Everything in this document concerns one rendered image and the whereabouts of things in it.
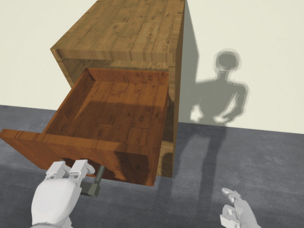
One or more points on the left robot hand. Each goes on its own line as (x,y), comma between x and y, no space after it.
(56,197)

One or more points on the handle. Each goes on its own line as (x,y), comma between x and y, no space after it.
(92,189)

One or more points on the right robot hand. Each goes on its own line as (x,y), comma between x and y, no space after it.
(235,217)

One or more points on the drawer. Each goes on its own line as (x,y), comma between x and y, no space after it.
(111,117)

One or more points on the cabinet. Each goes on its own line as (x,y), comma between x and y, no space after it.
(132,35)

